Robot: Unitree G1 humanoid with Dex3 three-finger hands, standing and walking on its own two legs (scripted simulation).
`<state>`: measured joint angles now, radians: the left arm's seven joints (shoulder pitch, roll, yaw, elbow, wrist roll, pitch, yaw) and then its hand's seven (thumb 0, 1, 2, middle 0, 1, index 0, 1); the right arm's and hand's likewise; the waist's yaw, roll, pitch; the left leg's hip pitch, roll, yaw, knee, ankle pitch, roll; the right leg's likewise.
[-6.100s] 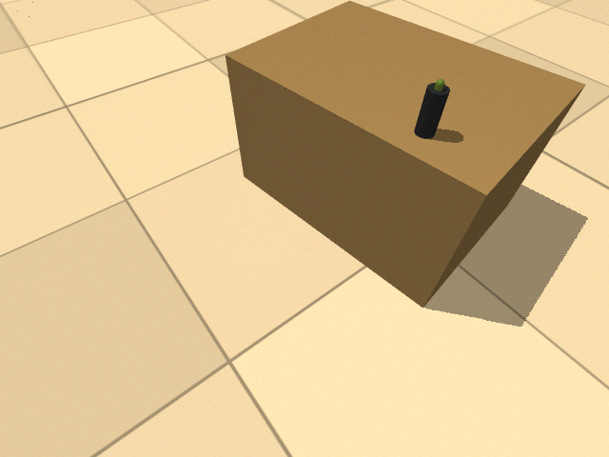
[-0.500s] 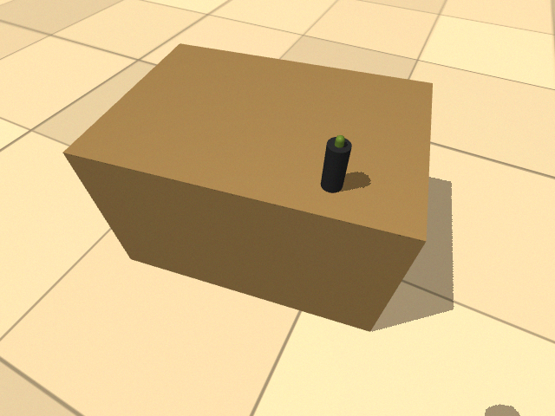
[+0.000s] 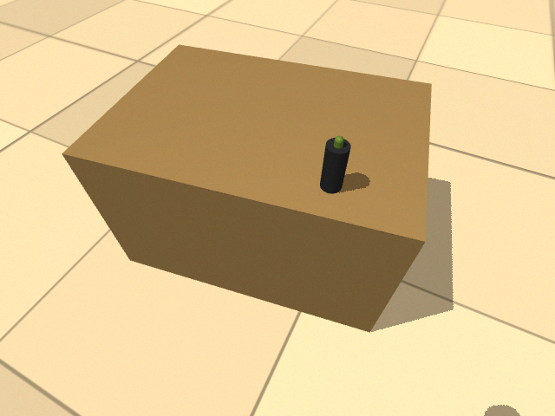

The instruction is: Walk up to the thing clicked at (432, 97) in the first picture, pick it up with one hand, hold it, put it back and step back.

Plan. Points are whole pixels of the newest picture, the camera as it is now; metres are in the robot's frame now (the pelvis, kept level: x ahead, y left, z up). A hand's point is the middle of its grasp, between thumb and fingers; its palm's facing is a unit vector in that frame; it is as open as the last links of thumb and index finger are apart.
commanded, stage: stand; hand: right
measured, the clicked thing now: (335, 163) +0.68 -0.14 -0.10
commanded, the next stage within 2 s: walk up in 0.62 s
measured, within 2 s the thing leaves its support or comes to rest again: neither
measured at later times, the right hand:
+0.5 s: hand out of the picture +0.06 -0.25 -0.16, palm faces -0.01 +0.94 -0.33, open 7.4 cm
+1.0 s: hand out of the picture +0.12 -0.20 -0.16, palm faces +0.08 +0.91 -0.41, open 7.4 cm
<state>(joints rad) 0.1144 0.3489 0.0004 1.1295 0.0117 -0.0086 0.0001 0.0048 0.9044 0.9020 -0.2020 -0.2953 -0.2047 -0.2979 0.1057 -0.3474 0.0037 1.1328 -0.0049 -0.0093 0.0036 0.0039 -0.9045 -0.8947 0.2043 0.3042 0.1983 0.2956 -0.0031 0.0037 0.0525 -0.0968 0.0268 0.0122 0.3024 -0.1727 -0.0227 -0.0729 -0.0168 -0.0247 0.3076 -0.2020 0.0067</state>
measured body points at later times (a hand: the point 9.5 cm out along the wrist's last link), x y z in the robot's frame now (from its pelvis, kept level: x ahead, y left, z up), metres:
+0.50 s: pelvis -0.01 +0.00 +0.00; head +0.00 +0.00 +0.45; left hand +0.07 +0.30 -0.13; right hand +0.06 -0.30 -0.13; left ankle +0.00 +0.13 -0.75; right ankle -0.02 -0.12 -0.75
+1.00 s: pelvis +0.07 +0.10 -0.03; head +0.09 +0.11 +0.41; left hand +0.10 +0.45 -0.15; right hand +0.11 -0.24 -0.13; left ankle +0.14 +0.22 -0.75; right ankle -0.02 -0.09 -0.72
